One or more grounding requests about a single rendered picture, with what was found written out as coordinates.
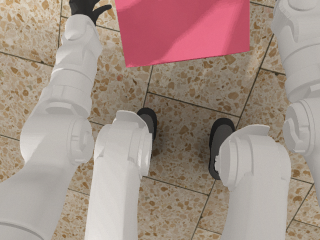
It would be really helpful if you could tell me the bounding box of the left robot forearm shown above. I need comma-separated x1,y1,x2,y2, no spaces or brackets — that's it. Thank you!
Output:
19,14,103,158

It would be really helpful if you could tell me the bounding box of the left robot shin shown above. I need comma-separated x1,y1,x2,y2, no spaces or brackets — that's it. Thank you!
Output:
93,110,149,162

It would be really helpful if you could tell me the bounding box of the robot right upper arm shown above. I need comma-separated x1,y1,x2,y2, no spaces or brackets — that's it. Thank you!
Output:
282,97,320,208

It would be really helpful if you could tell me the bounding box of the robot shin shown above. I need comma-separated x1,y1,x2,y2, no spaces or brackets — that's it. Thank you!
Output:
93,110,149,162
214,124,292,185

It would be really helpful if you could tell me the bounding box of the right robot shin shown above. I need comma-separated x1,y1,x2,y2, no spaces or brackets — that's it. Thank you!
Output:
214,124,292,185

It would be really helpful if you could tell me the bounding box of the right robot forearm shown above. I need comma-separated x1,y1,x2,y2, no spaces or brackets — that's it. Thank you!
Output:
270,0,320,103

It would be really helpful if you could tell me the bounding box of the robot left upper arm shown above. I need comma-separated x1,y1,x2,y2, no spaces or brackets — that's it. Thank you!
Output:
0,113,95,240

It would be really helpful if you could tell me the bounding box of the robot left hand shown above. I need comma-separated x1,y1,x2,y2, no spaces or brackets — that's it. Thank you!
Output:
69,0,112,27

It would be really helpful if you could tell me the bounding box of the carton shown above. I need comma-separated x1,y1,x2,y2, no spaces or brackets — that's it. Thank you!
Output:
114,0,250,68

